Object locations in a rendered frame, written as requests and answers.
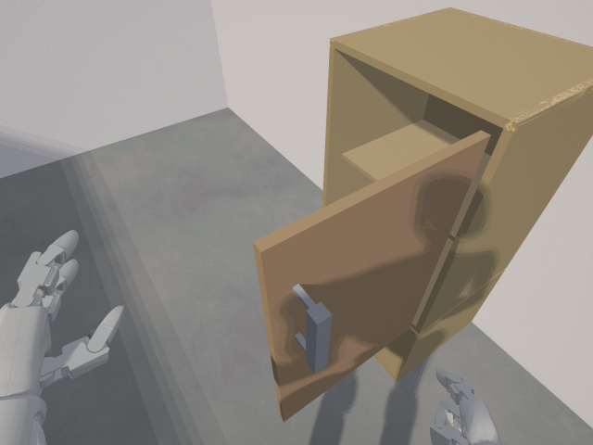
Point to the handle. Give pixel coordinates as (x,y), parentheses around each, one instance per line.
(318,330)

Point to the left robot hand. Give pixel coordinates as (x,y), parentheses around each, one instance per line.
(24,326)

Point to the left robot forearm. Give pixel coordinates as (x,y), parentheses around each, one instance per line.
(21,417)

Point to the cupboard door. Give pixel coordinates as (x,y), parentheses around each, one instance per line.
(368,257)

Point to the right robot hand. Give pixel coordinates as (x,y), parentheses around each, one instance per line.
(473,422)

